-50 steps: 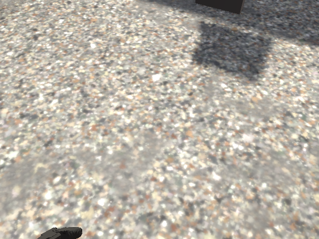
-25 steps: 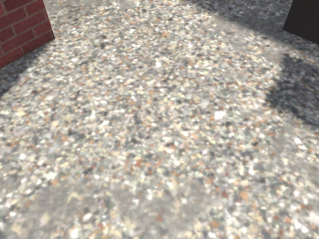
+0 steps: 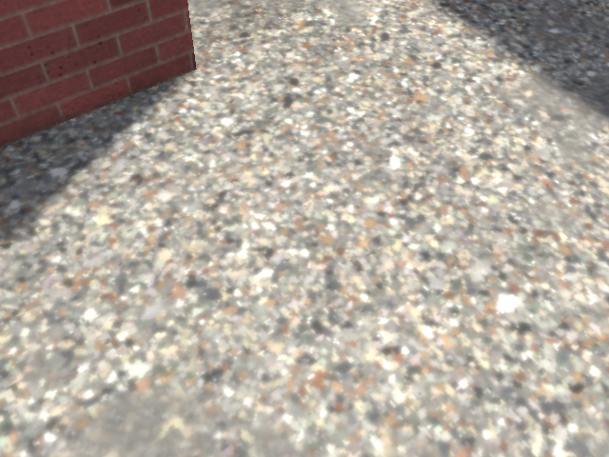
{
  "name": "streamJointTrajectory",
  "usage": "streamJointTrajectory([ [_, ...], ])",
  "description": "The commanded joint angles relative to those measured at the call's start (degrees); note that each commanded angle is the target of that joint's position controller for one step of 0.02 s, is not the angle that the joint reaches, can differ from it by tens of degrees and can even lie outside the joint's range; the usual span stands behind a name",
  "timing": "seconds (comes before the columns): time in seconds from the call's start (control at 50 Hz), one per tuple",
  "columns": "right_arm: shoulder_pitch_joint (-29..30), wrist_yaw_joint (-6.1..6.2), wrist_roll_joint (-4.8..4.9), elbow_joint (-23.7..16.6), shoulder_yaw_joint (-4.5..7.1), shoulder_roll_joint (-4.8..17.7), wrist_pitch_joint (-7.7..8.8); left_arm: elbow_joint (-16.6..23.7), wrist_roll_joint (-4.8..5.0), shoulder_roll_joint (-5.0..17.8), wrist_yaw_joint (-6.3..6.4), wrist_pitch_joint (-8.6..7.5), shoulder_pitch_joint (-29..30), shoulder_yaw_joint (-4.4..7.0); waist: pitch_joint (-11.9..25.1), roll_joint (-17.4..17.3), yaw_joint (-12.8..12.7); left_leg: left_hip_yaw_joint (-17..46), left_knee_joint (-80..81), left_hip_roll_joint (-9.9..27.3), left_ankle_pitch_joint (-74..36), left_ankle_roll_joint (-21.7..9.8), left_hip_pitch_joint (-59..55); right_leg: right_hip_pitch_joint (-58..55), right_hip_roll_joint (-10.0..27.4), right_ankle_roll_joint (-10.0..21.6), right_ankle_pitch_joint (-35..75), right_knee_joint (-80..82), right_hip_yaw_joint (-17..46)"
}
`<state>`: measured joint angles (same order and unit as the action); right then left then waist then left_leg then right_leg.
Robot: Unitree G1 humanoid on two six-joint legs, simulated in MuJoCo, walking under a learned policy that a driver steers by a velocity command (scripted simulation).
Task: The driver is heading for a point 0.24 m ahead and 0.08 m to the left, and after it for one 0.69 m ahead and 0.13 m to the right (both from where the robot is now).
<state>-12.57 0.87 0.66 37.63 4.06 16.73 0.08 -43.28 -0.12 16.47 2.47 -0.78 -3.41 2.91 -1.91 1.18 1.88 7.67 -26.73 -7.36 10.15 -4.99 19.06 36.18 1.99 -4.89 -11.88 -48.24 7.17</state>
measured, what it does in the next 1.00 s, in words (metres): walks ahead: right foot, then left foot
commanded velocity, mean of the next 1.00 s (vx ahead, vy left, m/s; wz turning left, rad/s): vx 0.43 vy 0.00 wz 0.12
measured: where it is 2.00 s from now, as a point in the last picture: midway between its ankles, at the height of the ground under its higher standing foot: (252, 360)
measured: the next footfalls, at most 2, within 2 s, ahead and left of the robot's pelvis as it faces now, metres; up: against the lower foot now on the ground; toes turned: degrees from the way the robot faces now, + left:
right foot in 0.16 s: +0.16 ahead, -0.16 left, +0.00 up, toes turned +11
left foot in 0.60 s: +0.35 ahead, +0.19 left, +0.00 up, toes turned +15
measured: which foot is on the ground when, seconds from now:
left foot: down 0.00-0.16, up 0.18-0.58, down 0.60-1.00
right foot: up 0.00-0.14, down 0.16-0.62, up 0.64-1.00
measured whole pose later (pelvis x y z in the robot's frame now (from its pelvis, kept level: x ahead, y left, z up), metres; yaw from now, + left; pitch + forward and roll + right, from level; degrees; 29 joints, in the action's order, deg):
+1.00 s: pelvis +0.44 +0.08 +0.00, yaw +3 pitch +1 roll +3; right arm -19.4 0.6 0.1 45.4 4.8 15.7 4.7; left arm -41.7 0.8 16.0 -2.7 -1.7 -5.9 3.1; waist -1.5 2.2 3.8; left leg -13.2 -13.9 -0.5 18.2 0.6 -3.5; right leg 39.0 5.4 0.9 0.5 -41.5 0.5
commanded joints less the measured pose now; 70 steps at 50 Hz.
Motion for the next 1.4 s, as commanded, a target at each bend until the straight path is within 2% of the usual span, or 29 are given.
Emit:
streamJointTrajectory([
  [0.02,0.0,0.49,0.12,-4.1,2.42,8.8,0.74,4.2,0.40,5.1,-0.55,-1.33,3.0,1.40,6.1,-9.2,0.5,17.5,9.3,14.0,11.5,-8.3,-4.7,-2.6,-1.4,0.4,2.3,7.3,-0.4],
  [0.08,-1.1,0.04,-0.16,-3.7,2.37,8.5,1.20,4.5,0.57,6.1,-1.51,-3.80,3.1,1.89,5.2,-10.3,1.0,20.0,7.3,13.6,13.4,-8.3,-4.7,-7.9,-2.9,2.2,-1.0,14.1,-1.3],
  [0.14,-0.2,-0.15,0.09,-4.1,1.37,5.4,1.35,2.2,0.63,6.5,-2.13,-5.59,-5.0,2.79,6.0,-9.6,-3.6,19.3,0.5,9.5,15.7,-5.4,1.3,-24.2,-1.7,5.3,1.2,22.9,-2.7],
  [0.16,-0.4,-0.16,-0.07,-4.6,0.17,1.5,1.67,1.1,-0.03,9.0,-1.91,-5.81,-11.3,3.52,8.7,-3.7,-5.6,14.4,-10.6,6.0,22.4,-2.5,8.6,-34.2,7.3,8.9,-2.5,25.0,5.4],
  [0.18,-1.2,-0.14,1.20,-7.5,-0.36,0.1,2.01,-0.3,-1.30,13.8,-1.96,-5.39,-16.4,4.45,8.3,12.5,-5.0,3.7,-23.9,-1.3,27.6,0.2,22.3,-41.6,18.4,17.1,-13.0,32.7,25.3],
  [0.2,0.4,-0.13,0.74,-8.2,0.77,6.0,2.44,-0.5,-0.40,12.2,-2.39,-5.49,-16.4,4.47,4.9,12.2,-5.7,2.7,-32.1,4.0,24.9,1.7,30.5,-40.9,22.7,20.3,-20.6,34.6,33.5],
  [0.22,2.2,-0.26,0.45,-7.9,1.51,8.3,2.31,0.4,0.39,8.9,-2.15,-5.32,-14.9,3.60,2.7,8.1,-6.3,2.4,-35.2,6.5,20.0,2.4,31.9,-39.4,20.4,19.0,-21.7,34.2,27.8],
  [0.3,2.9,-1.47,0.58,-7.9,1.25,4.9,2.02,1.0,0.03,6.2,-1.22,-4.34,-11.9,2.07,0.2,6.2,-5.1,-0.9,-37.2,9.8,6.9,4.3,29.1,-33.8,13.3,13.9,-5.9,37.3,9.8],
  [0.38,5.5,-1.96,0.53,-9.4,0.47,2.7,1.87,-0.6,-0.11,7.5,-1.37,-4.43,-13.2,2.26,0.4,5.5,-5.8,-3.8,-30.8,10.8,-0.4,6.3,27.6,-33.7,12.4,14.3,6.3,38.6,-0.6],
  [0.46,10.7,-2.96,0.22,-10.6,-1.07,-0.4,2.91,-3.4,1.08,9.0,-2.14,-3.79,-16.2,2.06,-1.2,5.0,-6.9,-7.8,-15.5,10.3,-4.9,5.7,18.5,-30.6,10.9,14.5,9.3,38.8,-4.4],
  [0.54,12.6,-3.86,0.73,-11.2,-0.13,2.5,3.97,-4.7,2.48,12.0,-2.87,-2.84,-18.1,2.61,-2.4,6.3,-5.7,-9.4,-5.7,8.0,-1.5,3.5,10.2,-32.1,13.7,14.4,15.4,35.8,-1.6],
  [0.58,2.0,-3.20,0.53,-8.0,2.00,6.2,3.99,-5.1,2.59,12.0,-2.83,-2.78,-17.6,2.38,3.6,5.2,1.1,-10.6,-0.4,5.6,-3.7,0.8,-7.1,-30.4,11.2,11.9,30.7,24.1,-4.8],
  [0.6,-6.9,-2.32,-0.07,-6.0,3.33,9.1,3.70,-4.7,1.87,9.7,-2.91,-3.24,-17.5,1.51,10.2,4.0,5.5,-7.1,-2.6,9.7,-5.1,-1.1,-22.7,-22.5,8.5,9.6,27.0,12.0,-6.7],
  [0.62,-14.5,-1.14,-1.93,-5.5,4.54,15.5,3.27,-2.0,0.09,2.6,-3.22,-4.19,-20.8,-0.68,21.3,-10.2,6.1,15.3,-3.1,27.6,-3.6,-8.0,-44.9,-2.2,1.5,5.3,0.0,-11.8,-9.4],
  [0.64,-15.6,-1.22,-2.04,-5.1,3.80,13.3,3.25,-2.5,1.50,3.7,-3.09,-5.10,-21.5,-0.58,27.9,-16.0,6.0,32.5,6.4,33.4,2.6,-12.4,-43.2,3.5,-2.0,4.7,-21.2,-23.3,-1.3],
  [0.66,-12.2,-1.51,-1.46,-4.5,2.49,9.7,3.54,-1.6,3.08,8.6,-3.04,-5.10,-17.8,1.18,18.1,-11.7,5.5,24.5,7.7,30.9,5.4,-10.1,-35.9,8.1,1.0,5.0,-18.0,-27.4,0.0],
  [0.72,-2.6,-2.00,-0.69,-3.2,0.65,3.4,4.77,-1.1,1.78,6.8,-2.58,-3.50,-14.3,1.59,4.7,-9.6,-0.2,6.0,13.5,23.5,-0.2,-6.3,-16.3,4.3,6.2,5.1,-6.2,-21.3,-1.9],
  [0.8,0.4,-1.62,-1.42,-0.8,1.26,3.2,6.65,-0.8,1.82,2.8,-2.60,-1.19,-14.6,1.29,0.9,-6.6,-3.4,-4.0,18.6,22.8,-11.0,-6.3,-10.1,2.5,6.1,3.9,0.3,-18.0,-1.2],
  [0.96,-2.7,0.00,-0.55,3.4,2.83,7.8,5.72,5.0,1.03,1.5,-5.41,-1.55,-0.3,0.31,-4.5,-2.9,0.3,-16.4,18.6,22.9,-16.7,-3.8,-15.0,2.5,4.4,5.9,14.6,7.0,-6.1],
  [1.04,-2.0,0.96,0.99,3.7,3.76,10.9,3.62,7.1,0.30,4.8,-6.44,-1.48,-2.5,1.94,0.4,-5.9,-2.2,-19.0,5.2,22.9,-44.7,-0.9,-20.7,-5.8,-1.3,8.9,7.0,11.0,-12.1],
  [1.08,-0.9,1.05,1.81,3.2,3.44,10.3,2.97,4.3,0.48,9.7,-5.57,-1.24,-15.7,4.74,7.9,-4.4,-9.3,-20.5,-15.0,19.0,-44.7,2.7,-16.3,-24.4,-6.0,12.2,12.3,17.4,-12.9],
  [1.1,-3.8,0.84,-0.36,2.1,2.08,6.4,3.44,4.0,0.47,15.0,-4.00,-0.64,-19.0,6.07,12.4,5.7,-8.9,-20.5,-33.4,14.4,-12.9,6.7,-2.6,-39.4,2.5,15.5,34.7,17.1,-0.5],
  [1.12,-12.3,0.04,-2.56,0.9,0.08,1.2,4.24,7.2,-0.91,19.8,-3.70,-0.94,-14.4,5.87,21.9,15.2,-1.1,-11.7,-54.8,3.8,32.3,10.5,15.8,-54.4,18.1,29.2,51.0,16.8,28.2],
  [1.14,-8.5,-0.47,-0.87,1.6,0.91,7.1,4.86,9.0,-0.47,16.3,-4.41,-1.09,-15.8,5.32,30.5,5.4,-6.8,-1.0,-58.5,5.2,30.3,9.5,16.9,-54.6,19.0,30.2,41.9,22.2,31.5],
  [1.16,-3.2,-0.37,0.89,0.3,1.15,8.1,4.69,8.9,0.01,13.0,-4.60,-1.43,-12.5,4.38,22.8,2.3,-6.3,-1.5,-56.0,7.8,24.7,8.2,20.0,-48.6,16.7,27.1,35.0,23.8,23.6],
  [1.2,-0.5,1.21,-0.63,1.0,1.14,7.6,3.42,8.9,1.30,7.5,-4.00,-1.24,-7.0,2.76,11.1,-1.4,-3.0,-3.2,-47.4,12.0,16.9,7.9,18.7,-32.3,11.7,21.9,28.8,26.2,14.0],
  [1.26,-3.8,1.71,-0.95,2.0,1.19,6.6,1.29,8.8,-0.83,7.6,-3.55,-1.52,-4.9,2.47,10.4,2.2,0.1,-3.9,-43.3,12.0,13.1,8.3,9.6,-20.5,9.4,21.3,34.6,28.8,8.6],
  [1.32,-2.9,2.23,-1.24,2.3,0.64,4.9,0.83,7.5,-0.62,7.8,-2.77,-1.58,-5.4,2.31,11.5,2.4,0.0,-4.0,-36.0,11.7,9.3,9.3,10.0,-21.2,8.5,20.8,36.8,28.7,5.4],
  [1.4,1.1,2.03,-0.83,2.0,0.23,4.1,0.14,6.9,-0.59,6.9,-1.97,-0.34,-4.1,1.76,10.1,4.1,-1.5,-3.5,-24.3,12.3,3.5,9.8,7.7,-20.6,7.0,18.7,18.3,30.4,5.0],
])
